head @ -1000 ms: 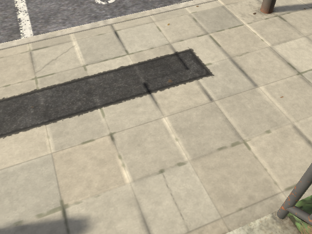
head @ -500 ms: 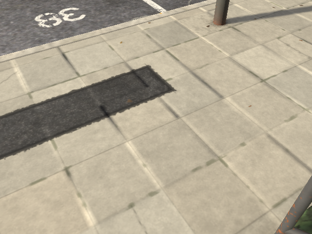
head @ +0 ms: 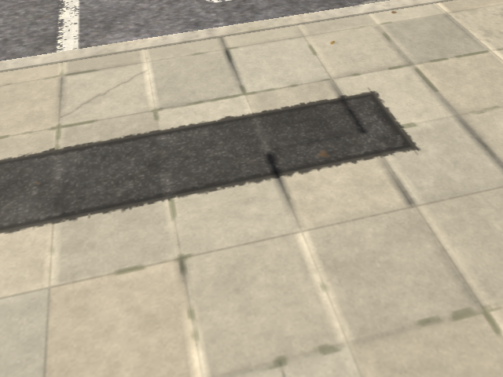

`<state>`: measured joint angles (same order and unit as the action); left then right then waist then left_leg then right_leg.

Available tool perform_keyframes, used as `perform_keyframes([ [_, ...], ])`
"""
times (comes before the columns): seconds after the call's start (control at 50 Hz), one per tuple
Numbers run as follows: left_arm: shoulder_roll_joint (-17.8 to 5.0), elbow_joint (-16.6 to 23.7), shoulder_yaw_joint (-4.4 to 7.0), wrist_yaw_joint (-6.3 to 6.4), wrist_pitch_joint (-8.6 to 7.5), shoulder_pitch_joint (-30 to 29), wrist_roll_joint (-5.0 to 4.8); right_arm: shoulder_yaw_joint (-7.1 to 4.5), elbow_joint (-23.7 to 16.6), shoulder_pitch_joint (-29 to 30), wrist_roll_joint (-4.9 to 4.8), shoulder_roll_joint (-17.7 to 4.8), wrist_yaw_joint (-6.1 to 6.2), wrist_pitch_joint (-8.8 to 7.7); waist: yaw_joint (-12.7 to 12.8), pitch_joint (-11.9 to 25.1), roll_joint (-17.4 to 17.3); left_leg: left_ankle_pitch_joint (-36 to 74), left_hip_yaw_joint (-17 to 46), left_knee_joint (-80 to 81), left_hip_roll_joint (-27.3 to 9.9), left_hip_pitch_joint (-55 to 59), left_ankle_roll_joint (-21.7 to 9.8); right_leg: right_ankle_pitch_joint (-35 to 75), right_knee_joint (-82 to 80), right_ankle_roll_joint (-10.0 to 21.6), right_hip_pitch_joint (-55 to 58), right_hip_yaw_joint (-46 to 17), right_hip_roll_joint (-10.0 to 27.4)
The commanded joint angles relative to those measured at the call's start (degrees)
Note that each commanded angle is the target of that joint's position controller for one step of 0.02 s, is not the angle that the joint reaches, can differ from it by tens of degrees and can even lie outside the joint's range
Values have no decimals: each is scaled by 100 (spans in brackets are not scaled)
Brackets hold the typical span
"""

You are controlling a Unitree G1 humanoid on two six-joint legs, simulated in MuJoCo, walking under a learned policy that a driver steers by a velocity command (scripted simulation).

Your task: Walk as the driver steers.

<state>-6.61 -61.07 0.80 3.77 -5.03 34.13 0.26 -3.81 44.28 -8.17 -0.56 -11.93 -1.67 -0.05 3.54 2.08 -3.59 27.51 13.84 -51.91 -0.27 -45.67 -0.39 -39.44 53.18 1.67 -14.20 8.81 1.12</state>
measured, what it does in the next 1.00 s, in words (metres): goes down, turning left: left foot 0.20 m lower, then right foot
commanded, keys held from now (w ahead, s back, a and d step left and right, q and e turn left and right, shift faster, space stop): w+q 0.24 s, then q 0.58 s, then w+q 0.18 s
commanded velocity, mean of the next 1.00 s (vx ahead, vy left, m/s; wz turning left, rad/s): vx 0.26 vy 0.00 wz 0.56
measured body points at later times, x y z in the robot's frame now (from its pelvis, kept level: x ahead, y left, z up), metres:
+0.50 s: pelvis +0.31 +0.07 -0.14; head +0.37 +0.08 +0.30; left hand +0.45 +0.36 -0.23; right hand +0.43 -0.18 -0.28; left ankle +0.25 +0.17 -0.87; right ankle +0.50 -0.03 -0.84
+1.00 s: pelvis +0.40 +0.12 -0.14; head +0.40 +0.15 +0.31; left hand +0.35 +0.43 -0.25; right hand +0.65 -0.04 -0.24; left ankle +0.34 +0.18 -0.87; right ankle +0.50 -0.01 -0.83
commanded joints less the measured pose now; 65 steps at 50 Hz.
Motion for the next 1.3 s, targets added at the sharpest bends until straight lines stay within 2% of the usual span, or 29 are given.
perform_keyframes([
  [0.02, -677, 357, 129, 51, -48, 179, 4, -11, -557, 589, 24, -124, -155, -68, 100, -1016, 579, 394, -119, 516, -46, -238, -87, 1589, -1305, 647, -331, -1377, 1362],
  [0.1, -735, 432, 206, 142, 122, 387, -98, 76, -959, 1626, -216, 11, -384, -179, 732, -1482, 706, -194, -689, 1829, -227, -364, -29, 1984, -642, 509, 461, -1088, 1412],
  [0.16, -1210, 454, 414, 9, 132, -327, -143, 41, -643, 1025, -258, -210, -367, -203, 428, -1165, 856, -389, -963, 2748, -644, 1149, -362, 2987, 409, 407, 201, -999, 1662],
  [0.2, -1014, 435, 353, -152, 15, -652, -54, -289, 188, -989, -59, -788, -257, -233, -584, -125, 198, 424, -1971, 3292, 83, 4123, -591, 4242, 2823, 170, -589, -221, 1034],
  [0.22, -1213, 539, 462, -188, -54, -1063, 4, -409, 671, -2327, 68, -1091, -155, -174, -1431, 64, -720, 1507, -1481, 3329, -281, 5894, -1180, 1251, 5795, -277, -2118, 264, 224],
  [0.24, -764, 857, 343, -296, -250, -433, -40, -349, 735, -2321, 179, -1428, -105, -301, -918, 879, -1733, 3294, -270, 1170, -1087, 8153, -1803, -870, 6930, -410, -4477, -643, 105],
  [0.26, -1043, 1298, 320, -333, -401, -838, -73, -336, 529, -2255, 142, -1401, -29, -309, -1164, 1710, -1620, 3260, 411, 1073, -1492, 8411, -2294, -776, 6673, -527, -4966, -1224, 201],
  [0.28, -1033, 1586, 284, -343, -430, -1442, -124, -281, 416, -2172, 141, -1174, 45, -237, -1290, 1949, -741, 1945, 788, 1575, -1726, 8298, -2430, -631, 6223, -475, -5334, -1323, 302],
  [0.3, -936, 1706, 249, -280, -384, -1680, -113, -275, 309, -1703, 67, -1206, 114, -191, -959, 1733, 403, 679, 977, 1939, -1645, 7414, -2286, -165, 5553, -421, -5214, -1251, 488],
  [0.32, -613, 1830, 179, -286, -363, -1462, -270, -302, 403, -1590, 71, -1504, 210, -173, -527, 1936, 149, -1114, 2255, 2174, -2311, 6686, -2564, 561, 5303, -409, -5245, -1663, 478],
  [0.36, -1030, 1924, 321, -168, -61, -1891, -167, -113, -203, -124, 82, -1021, 258, -224, 40, 470, 811, -921, 1807, 2920, -1993, 3497, -2133, 1774, 2757, -566, -4031, -1665, 679],
  [0.4, -947, 2045, 305, -93, -15, -2223, 105, -130, -442, 400, 4, -1062, 344, -224, 56, 139, 439, -406, 410, 3067, -835, 1617, -1596, 2706, -30, -650, -1899, -1180, 393],
  [0.42, -902, 2063, 336, -133, -49, -2299, 77, -174, -395, 233, -13, -1122, 424, -200, -27, 455, 15, -345, -30, 2897, -373, 1506, -1423, 3653, -695, -660, -991, -1023, 53],
  [0.48, -934, 2158, 389, -247, -19, -2364, -80, -147, -190, -292, -121, -998, 458, -166, -23, 781, -207, -1066, 150, 2554, -381, 2013, -1161, 4415, -1694, -608, -101, -1012, -359],
  [0.52, -1100, 2180, 477, -236, 54, -2161, 83, -106, -207, -403, -214, -731, 432, -166, 122, 675, -143, -2058, 480, 2011, -158, 2086, -773, 4759, -2325, -378, 483, -1060, -240],
  [0.54, -1347, 2163, 549, -199, 58, -1827, 172, -57, -261, -436, -182, -481, 424, -182, 247, 729, 176, -2943, 291, 1178, 238, 1681, -457, 6033, -2403, -148, 1170, -1416, 323],
  [0.56, -1709, 2218, 585, -217, 64, -1456, 358, 36, -347, -1132, -170, -172, 380, -226, 68, 1376, 1591, -6009, -141, -749, 991, 783, -71, 8650, -2218, 880, 2333, -2914, 2075],
  [0.58, -1700, 2200, 581, -273, 59, -1384, 226, 27, -445, -1577, -129, -527, 280, -246, -117, 2088, 2138, -6893, -97, -1872, 861, 448, 81, 8509, -2507, 1514, 2580, -4155, 2807],
  [0.62, -1401, 2377, 509, -309, 154, -2109, 36, -165, -506, -1060, -96, -1087, 300, 13, -198, 1367, 1345, -6251, -486, -2475, 303, 100, 284, 6466, -2692, 1346, 1761, -3298, 2225],
  [0.68, -1352, 2423, 470, -285, 331, -2891, 87, -168, -575, -852, -140, -778, 343, 414, -503, 437, 1126, -5385, -1000, -1613, 71, 962, 368, 4896, -3304, 961, -50, -2050, 1515],
  [0.82, -1711, 2314, 608, -192, 307, -2861, -43, -143, -875, -216, -30, -701, 207, 411, -327, 692, 1455, -4597, -1456, 650, -6, 2179, 134, 4104, -3499, 895, -66, -1211, 1747],
  [0.9, -1665, 2221, 602, -248, 420, -2866, -185, -259, -642, -802, -5, -790, 127, 387, -593, 606, 1249, -4537, -1959, 1776, 327, 3434, -362, 1196, -3222, 367, -858, -932, 1541],
  [0.92, -1434, 2217, 537, -253, 460, -2877, -162, -323, -451, -1285, -41, -884, 155, 332, -748, 455, 847, -4878, -1672, 2219, 254, 3995, -609, 684, -2456, 84, -1429, -560, 1303],
  [0.94, -952, 2393, 386, -310, 475, -3056, -40, -438, -401, -1638, -60, -1387, 229, 250, -817, 122, -714, -5800, 612, 3212, -1126, 4545, -1239, 427, -94, -437, -2892, 150, 583],
  [0.96, -1119, 2752, 430, -287, 349, -3400, -92, -484, -641, -1576, 77, -1977, 164, 63, -882, -29, -1266, -6866, 2890, 4209, -2009, 4324, -2141, 422, 830, -361, -4049, -847, -74],
  [1.0, -1769, 2676, 611, -269, 169, -3458, -219, -276, -697, -1010, 110, -1344, 179, -225, -657, -468, -706, -6544, 2308, 4367, -1747, 4240, -1789, 1744, 892, -84, -4277, -1476, 265],
  [1.06, -1679, 2406, 645, -298, 36, -3116, 56, -147, -757, -742, -10, -1047, 261, -248, -433, -201, -242, -4634, 1074, 4136, -1138, 4177, -1309, 3032, 283, -237, -3452, -1364, 314],
  [1.16, -1221, 2397, 465, -478, -24, -3430, -5, -133, -371, -1338, -39, -979, 304, -329, -689, -91, -269, -2955, 127, 3936, -833, 4391, -1106, 4187, -1253, -314, -2738, -1092, 71],
  [1.3, -1270, 2724, 362, -681, -99, -4170, -140, -151, 0, -1800, -51, -1140, 244, -381, -1056, -568, -321, -2672, 234, 3742, -1222, 4792, -1203, 3875, -2160, -15, -2793, -930, 53],
])
Keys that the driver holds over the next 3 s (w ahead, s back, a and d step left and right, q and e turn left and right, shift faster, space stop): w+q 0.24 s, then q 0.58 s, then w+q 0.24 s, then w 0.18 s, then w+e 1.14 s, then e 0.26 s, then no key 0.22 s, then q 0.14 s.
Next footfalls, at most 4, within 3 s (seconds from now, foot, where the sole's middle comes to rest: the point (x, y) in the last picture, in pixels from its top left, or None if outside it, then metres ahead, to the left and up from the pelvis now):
0.22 left None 0.29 0.18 -0.91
0.54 right None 0.54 0.00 -0.91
0.94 left None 0.37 0.20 -0.91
1.44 right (214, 335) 0.73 0.23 -0.91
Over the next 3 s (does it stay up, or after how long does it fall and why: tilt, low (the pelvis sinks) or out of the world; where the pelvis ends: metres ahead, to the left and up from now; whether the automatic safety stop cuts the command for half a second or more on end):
stays up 1.18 0.43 -0.14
